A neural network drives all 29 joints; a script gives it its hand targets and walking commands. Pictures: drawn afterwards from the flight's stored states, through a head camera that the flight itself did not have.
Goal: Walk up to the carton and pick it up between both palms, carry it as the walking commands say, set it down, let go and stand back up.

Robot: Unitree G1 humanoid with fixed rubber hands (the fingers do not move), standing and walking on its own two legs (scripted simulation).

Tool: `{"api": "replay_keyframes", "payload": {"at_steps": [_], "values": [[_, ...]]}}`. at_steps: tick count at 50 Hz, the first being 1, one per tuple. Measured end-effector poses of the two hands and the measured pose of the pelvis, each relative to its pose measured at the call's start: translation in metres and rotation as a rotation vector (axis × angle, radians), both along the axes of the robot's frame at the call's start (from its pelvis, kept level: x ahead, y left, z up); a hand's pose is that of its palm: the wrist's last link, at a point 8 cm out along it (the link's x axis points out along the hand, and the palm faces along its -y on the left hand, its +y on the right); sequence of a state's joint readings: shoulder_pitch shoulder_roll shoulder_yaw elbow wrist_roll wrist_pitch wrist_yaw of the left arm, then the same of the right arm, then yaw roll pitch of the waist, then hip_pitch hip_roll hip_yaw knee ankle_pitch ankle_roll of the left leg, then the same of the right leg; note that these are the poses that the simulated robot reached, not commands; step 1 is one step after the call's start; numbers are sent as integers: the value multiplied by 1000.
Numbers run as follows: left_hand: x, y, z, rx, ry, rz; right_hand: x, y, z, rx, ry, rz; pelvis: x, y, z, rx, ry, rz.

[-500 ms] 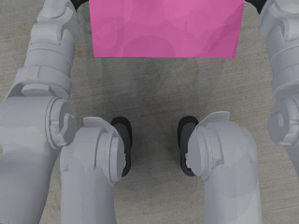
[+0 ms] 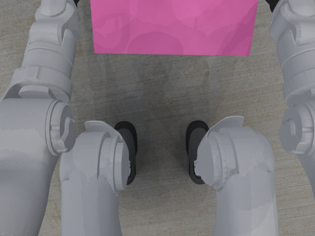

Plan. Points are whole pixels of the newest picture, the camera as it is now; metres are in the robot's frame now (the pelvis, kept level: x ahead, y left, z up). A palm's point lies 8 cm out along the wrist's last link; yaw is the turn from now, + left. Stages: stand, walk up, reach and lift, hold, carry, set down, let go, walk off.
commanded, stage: set down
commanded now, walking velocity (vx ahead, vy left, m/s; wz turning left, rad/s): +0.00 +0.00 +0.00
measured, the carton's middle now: out of the picture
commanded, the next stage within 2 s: none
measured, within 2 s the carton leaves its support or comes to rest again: neither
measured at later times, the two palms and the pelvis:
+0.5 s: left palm out of the picture +0.54 +0.20 -0.19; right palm out of the picture +0.53 -0.24 -0.18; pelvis +0.00 +0.00 -0.01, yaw +0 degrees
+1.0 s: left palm out of the picture +0.56 +0.22 -0.09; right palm out of the picture +0.54 -0.25 -0.09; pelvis -0.02 +0.00 +0.04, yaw -1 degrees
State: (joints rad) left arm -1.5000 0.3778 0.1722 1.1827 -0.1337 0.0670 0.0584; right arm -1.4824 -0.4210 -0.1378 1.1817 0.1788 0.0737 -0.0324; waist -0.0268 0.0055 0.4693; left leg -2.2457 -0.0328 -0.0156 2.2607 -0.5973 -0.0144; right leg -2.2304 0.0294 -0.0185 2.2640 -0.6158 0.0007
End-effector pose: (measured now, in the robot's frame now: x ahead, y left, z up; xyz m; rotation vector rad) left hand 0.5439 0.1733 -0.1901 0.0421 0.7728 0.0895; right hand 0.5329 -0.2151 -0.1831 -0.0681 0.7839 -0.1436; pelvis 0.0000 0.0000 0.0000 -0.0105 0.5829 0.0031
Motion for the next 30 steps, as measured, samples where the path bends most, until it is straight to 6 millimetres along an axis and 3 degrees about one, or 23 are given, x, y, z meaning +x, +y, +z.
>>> {"api": "replay_keyframes", "payload": {"at_steps": [13,20,30], "values": [[-4,8,-2,19,32,35,-1,-4,-1,-3,-3,-38,1,2,-4,2,4,-1],[-7,24,-1,33,31,46,-3,-17,2,-15,-3,-59,0,4,-6,2,5,-3],[-1,26,-2,28,17,41,-3,-31,5,-17,-15,-81,-2,5,-10,-1,-11,-14]]}}
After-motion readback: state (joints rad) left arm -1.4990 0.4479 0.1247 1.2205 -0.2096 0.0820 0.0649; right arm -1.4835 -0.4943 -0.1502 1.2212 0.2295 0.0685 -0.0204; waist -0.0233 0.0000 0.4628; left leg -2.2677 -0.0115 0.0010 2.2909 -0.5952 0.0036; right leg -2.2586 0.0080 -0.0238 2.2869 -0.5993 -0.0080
